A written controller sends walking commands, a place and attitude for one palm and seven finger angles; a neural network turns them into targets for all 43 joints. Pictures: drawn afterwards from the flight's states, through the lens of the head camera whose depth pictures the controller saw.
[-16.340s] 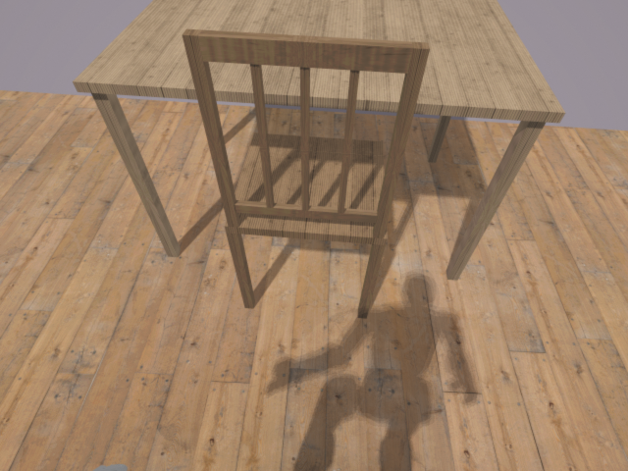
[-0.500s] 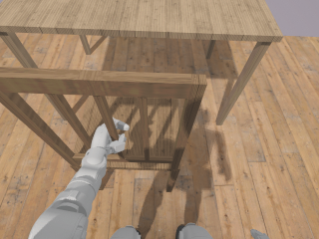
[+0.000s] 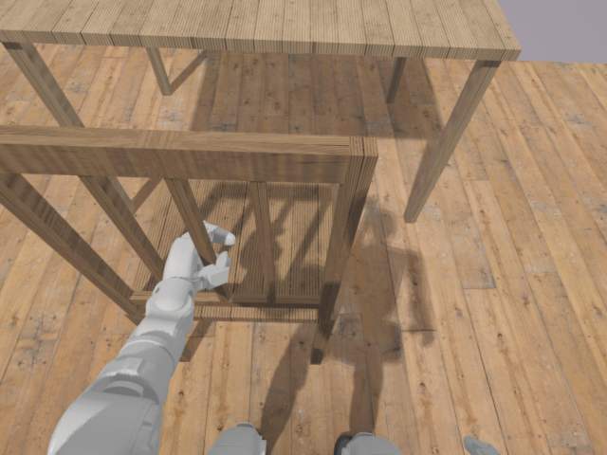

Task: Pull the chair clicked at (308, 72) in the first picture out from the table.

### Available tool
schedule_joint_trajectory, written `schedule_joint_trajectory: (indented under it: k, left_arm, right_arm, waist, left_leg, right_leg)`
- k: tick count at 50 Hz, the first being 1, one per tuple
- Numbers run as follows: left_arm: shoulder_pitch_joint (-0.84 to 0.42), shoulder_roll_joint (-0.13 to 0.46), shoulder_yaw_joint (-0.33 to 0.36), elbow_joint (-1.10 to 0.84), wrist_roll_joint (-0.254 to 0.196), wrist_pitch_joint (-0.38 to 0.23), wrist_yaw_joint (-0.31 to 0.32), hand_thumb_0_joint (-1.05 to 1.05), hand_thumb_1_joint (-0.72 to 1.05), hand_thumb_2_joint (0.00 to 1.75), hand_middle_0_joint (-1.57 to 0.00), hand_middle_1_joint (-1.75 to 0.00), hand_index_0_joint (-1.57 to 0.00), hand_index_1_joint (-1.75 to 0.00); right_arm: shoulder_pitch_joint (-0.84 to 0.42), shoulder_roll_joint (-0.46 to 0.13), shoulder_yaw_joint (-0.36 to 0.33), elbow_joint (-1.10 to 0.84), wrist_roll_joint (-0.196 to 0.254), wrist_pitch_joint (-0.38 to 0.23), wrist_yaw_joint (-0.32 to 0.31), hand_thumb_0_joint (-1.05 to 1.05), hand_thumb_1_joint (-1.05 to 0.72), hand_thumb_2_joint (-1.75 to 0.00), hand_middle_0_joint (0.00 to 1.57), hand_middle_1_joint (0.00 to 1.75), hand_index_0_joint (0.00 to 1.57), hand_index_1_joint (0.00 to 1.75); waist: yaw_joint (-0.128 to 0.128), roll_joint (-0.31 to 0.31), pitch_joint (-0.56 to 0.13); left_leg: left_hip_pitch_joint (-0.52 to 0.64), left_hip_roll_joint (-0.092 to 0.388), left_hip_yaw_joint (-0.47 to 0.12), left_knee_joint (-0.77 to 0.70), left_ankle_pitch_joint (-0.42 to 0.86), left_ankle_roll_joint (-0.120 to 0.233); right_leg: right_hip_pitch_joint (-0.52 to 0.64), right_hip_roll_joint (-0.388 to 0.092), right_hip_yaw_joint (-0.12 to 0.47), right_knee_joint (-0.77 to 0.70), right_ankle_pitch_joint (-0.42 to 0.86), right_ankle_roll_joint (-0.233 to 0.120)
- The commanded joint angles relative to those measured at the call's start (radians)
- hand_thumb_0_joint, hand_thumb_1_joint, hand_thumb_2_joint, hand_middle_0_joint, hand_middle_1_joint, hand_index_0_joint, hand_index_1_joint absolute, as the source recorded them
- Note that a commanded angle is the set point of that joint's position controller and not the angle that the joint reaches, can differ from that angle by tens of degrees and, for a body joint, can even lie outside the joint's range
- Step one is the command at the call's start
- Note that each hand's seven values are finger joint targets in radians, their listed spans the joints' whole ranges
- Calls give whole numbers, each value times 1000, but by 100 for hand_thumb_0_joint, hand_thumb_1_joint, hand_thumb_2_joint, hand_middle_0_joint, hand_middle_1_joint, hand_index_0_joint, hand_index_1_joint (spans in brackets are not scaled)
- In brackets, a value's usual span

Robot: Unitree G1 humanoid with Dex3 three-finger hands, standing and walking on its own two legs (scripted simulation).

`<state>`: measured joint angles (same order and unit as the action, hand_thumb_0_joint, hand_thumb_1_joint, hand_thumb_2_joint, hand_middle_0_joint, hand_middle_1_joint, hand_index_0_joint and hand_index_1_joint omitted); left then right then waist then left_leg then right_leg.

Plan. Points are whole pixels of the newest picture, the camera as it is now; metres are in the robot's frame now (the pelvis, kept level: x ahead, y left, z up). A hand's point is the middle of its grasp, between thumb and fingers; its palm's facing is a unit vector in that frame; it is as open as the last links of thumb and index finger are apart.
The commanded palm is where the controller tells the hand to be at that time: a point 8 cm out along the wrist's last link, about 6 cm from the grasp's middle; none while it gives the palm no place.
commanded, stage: step backward, pulling the chair out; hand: left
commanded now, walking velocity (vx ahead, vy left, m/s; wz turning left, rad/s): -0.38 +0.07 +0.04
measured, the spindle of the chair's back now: (206, 251) +0.38 +0.17 -0.03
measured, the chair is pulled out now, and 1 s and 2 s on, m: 0.35 0.59 0.70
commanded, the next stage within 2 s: stop walking, hand still on the chair in 0.88 s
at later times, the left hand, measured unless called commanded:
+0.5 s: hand (210, 340) +0.26 +0.14 -0.05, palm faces +0.04 -0.98 -0.18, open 5.0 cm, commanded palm +0.25 +0.19 -0.05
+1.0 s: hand out of the picture +0.12 +0.14 -0.05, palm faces +0.09 -0.98 -0.18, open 5.0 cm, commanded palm +0.10 +0.19 -0.03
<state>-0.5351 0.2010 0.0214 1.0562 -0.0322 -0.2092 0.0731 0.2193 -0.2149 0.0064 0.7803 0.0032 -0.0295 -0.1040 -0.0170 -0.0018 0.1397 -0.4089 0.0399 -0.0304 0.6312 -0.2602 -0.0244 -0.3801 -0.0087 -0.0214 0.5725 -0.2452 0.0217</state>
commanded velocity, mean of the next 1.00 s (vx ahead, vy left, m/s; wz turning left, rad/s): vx -0.32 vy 0.00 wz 0.04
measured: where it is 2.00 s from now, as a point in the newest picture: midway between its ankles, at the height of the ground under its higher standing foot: outside the picture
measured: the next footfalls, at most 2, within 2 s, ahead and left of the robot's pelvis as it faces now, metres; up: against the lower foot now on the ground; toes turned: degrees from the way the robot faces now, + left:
left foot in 0.24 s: +0.00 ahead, +0.14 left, +0.00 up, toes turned -1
right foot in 0.44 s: -0.04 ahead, -0.15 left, +0.00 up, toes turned -2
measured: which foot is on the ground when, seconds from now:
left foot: down 0.00-0.08, up 0.10-0.22, down 0.24-0.52, up 0.54-0.64, down 0.66-0.96, up 0.98-1.00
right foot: down 0.00-0.26, up 0.28-0.42, down 0.44-0.70, up 0.72-0.90, down 0.92-1.00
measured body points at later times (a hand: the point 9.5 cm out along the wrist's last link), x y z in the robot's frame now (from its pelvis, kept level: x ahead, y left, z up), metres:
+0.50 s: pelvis -0.11 -0.01 +0.00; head -0.03 +0.00 +0.44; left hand +0.25 +0.20 -0.04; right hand -0.01 -0.25 -0.13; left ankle -0.04 +0.14 -0.73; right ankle -0.08 -0.14 -0.73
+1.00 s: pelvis -0.24 -0.02 +0.00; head -0.17 -0.03 +0.44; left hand +0.11 +0.19 -0.03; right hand -0.15 -0.27 -0.14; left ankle -0.13 +0.13 -0.72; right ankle -0.22 -0.16 -0.73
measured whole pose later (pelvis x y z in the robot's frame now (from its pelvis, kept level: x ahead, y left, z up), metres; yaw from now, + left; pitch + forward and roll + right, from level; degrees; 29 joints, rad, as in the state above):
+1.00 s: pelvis -0.24 -0.02 +0.00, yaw -2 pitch -1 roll -4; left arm -0.53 0.23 0.11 1.10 -0.07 -0.21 0.06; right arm 0.20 -0.21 0.02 0.78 0.03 -0.05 -0.09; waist -0.02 0.08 0.17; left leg -0.47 0.10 -0.09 0.65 -0.21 -0.05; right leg -0.29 0.04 -0.04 0.54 -0.22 0.01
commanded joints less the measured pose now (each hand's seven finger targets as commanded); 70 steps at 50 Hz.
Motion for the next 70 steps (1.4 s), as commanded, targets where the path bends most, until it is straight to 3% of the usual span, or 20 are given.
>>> schedule_joint_trajectory:
  k: [1,4,6,10,12,14,19,22,25,28,32,36,40,46,49,50,55,60,63,70]
  left_arm:
    - [-333,194,63,-183,28,-101,20,0,90,90,-50,-145,-50,-145]
    - [-292,250,81,-163,14,-84,24,0,90,90,-50,-145,-50,-145]
    - [-279,237,81,-149,18,-61,25,0,90,90,-50,-145,-50,-145]
    - [-255,189,72,-158,7,-33,23,0,90,90,-50,-145,-50,-145]
    - [-292,136,32,-206,-2,-40,15,0,90,90,-50,-145,-50,-145]
    - [-367,93,-7,-274,-2,-51,2,0,90,90,-50,-145,-50,-145]
    - [-365,98,6,-203,14,-76,8,0,90,90,-50,-145,-50,-145]
    - [-370,137,19,-186,35,-97,10,0,90,90,-50,-145,-50,-145]
    - [-331,247,85,-165,25,-99,22,0,90,90,-50,-145,-50,-145]
    - [-270,258,86,-127,17,-68,26,0,90,90,-50,-145,-50,-145]
    - [-252,206,87,-131,10,-43,25,0,90,90,-50,-145,-50,-145]
    - [-367,115,18,-242,3,-63,8,0,90,90,-50,-145,-50,-145]
    - [-341,108,19,-203,1,-70,10,0,90,90,-50,-145,-50,-145]
    - [-283,187,67,-150,8,-74,-7,0,90,90,-50,-145,-50,-145]
    - [-300,313,128,-103,5,-42,9,0,90,90,-50,-145,-50,-145]
    - [-285,292,123,-277,0,-48,16,0,90,90,-50,-145,-50,-145]
    - [-140,231,141,-329,1,-2,22,0,90,90,-50,-145,-50,-145]
    - [-85,102,43,-348,17,-12,8,0,90,90,-50,-145,-50,-145]
    - [-42,127,48,-362,13,-17,2,0,90,90,-50,-145,-50,-145]
    - [79,108,37,-374,26,-11,18,0,90,90,-50,-145,-50,-145]
  right_arm:
    - [48,-178,-75,-73,14,-28,-14,0,-90,-90,20,30,20,30]
    - [20,-172,-71,-83,30,-31,-29,0,-90,-90,20,30,20,30]
    - [-8,-171,-59,-87,25,-34,-32,0,-90,-90,20,30,20,30]
    - [23,-179,-36,-70,17,-33,-41,0,-90,-90,20,30,20,30]
    - [6,-209,-54,-103,17,-23,-44,0,-90,-90,20,30,20,30]
    - [-20,-175,-45,-136,5,-9,-28,0,-90,-90,20,30,20,30]
    - [57,-185,-65,-71,-2,-32,-2,0,-90,-90,20,30,20,30]
    - [33,-180,-61,-62,2,-40,3,0,-90,-90,20,30,20,30]
    - [27,-177,-78,-68,24,-39,-20,0,-90,-90,20,30,20,30]
    - [-29,-180,-62,-75,23,-43,-32,0,-90,-90,20,30,20,30]
    - [18,-184,-40,-60,16,-49,-40,0,-90,-90,20,30,20,30]
    - [-39,-174,-43,-120,-2,-30,-21,0,-90,-90,20,30,20,30]
    - [54,-187,-67,-79,-1,-41,-2,0,-90,-90,20,30,20,30]
    - [36,-190,-58,-76,13,-51,6,0,-90,-90,20,30,20,30]
    - [1,-178,-65,-103,51,-49,-12,0,-90,-90,20,30,20,30]
    - [-21,-178,-62,-146,42,-43,-15,0,-90,-90,20,30,20,30]
    - [-17,-151,-38,-136,16,-52,-20,0,-90,-90,20,30,20,30]
    - [-48,-142,-28,-151,7,-36,-12,0,-90,-90,20,30,20,30]
    - [-14,-152,-40,-148,14,-31,-11,0,-90,-90,20,30,20,30]
    - [-20,-136,-34,-157,13,-39,-12,0,-90,-90,20,30,20,30]
  waist:
    - [-27,91,-532]
    - [-19,-62,-513]
    - [0,-120,-470]
    - [-16,-151,-448]
    - [-4,19,-425]
    - [2,243,-409]
    - [-17,175,-456]
    - [-16,191,-447]
    - [-30,-53,-509]
    - [1,-80,-434]
    - [-8,-184,-428]
    - [8,264,-402]
    - [-11,221,-448]
    - [13,249,-443]
    - [-3,-190,-408]
    - [19,-134,-402]
    - [-12,-152,-359]
    - [11,214,-275]
    - [14,64,-298]
    - [10,12,-220]
  left_leg:
    - [192,165,-108,-4,570,30]
    - [92,5,-30,162,-99,-27]
    - [37,-23,-74,276,-249,-21]
    - [141,9,-49,-96,-52,-7]
    - [155,156,-167,-208,293,66]
    - [68,276,-271,-282,305,139]
    - [381,271,-227,-60,849,136]
    - [277,210,-149,-19,676,76]
    - [138,74,-36,69,258,-8]
    - [64,-20,-71,246,-199,-22]
    - [122,25,-69,-108,6,-2]
    - [99,289,-312,-270,378,145]
    - [373,277,-272,-131,724,167]
    - [322,212,-212,-50,513,107]
    - [73,2,-19,202,-131,-20]
    - [94,-16,-57,321,-193,-19]
    - [199,-12,-17,-101,-69,20]
    - [94,141,-238,-362,-143,122]
    - [153,98,-162,-297,-32,108]
    - [156,43,-74,-293,-182,64]
  right_leg:
    - [272,-129,111,-33,507,-57]
    - [222,-331,283,-165,494,-144]
    - [168,-378,277,-213,308,-171]
    - [193,-253,119,-119,325,-85]
    - [148,-94,50,-14,182,-5]
    - [140,-42,19,199,-116,-10]
    - [70,-39,45,-8,-41,-26]
    - [169,-81,61,-95,253,-39]
    - [256,-226,195,-104,506,-89]
    - [122,-362,262,-206,275,-171]
    - [194,-253,132,-91,343,-88]
    - [90,-45,32,239,-186,-17]
    - [-5,-18,40,128,-201,-17]
    - [150,-27,44,-210,28,-23]
    - [161,-323,303,-236,153,-151]
    - [105,-370,305,-253,17,-197]
    - [185,-251,158,-146,22,-100]
    - [207,-49,27,6,-161,-7]
    - [253,-42,38,-124,-65,-7]
    - [138,-71,119,-233,-187,-35]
